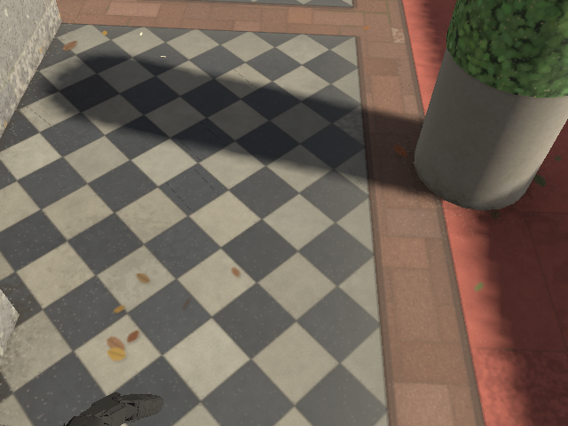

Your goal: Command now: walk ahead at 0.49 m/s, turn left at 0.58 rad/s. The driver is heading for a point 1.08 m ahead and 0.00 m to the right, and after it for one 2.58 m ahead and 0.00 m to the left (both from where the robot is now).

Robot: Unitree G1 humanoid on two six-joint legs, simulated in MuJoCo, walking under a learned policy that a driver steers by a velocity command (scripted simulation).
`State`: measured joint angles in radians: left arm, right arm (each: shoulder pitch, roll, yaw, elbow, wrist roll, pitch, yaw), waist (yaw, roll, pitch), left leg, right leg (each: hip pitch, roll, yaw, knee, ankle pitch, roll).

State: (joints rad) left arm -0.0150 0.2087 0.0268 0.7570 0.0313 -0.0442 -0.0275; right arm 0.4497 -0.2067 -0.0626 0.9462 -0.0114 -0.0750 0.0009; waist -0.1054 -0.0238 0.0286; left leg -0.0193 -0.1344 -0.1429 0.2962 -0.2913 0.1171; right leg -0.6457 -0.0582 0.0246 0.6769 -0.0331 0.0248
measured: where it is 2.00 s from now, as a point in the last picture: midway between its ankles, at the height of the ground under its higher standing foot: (233, 304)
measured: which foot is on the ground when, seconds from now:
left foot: down 0.00-0.10, up 0.12-0.60, down 0.62-1.00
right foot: up 0.00-0.08, down 0.10-0.62, up 0.64-1.00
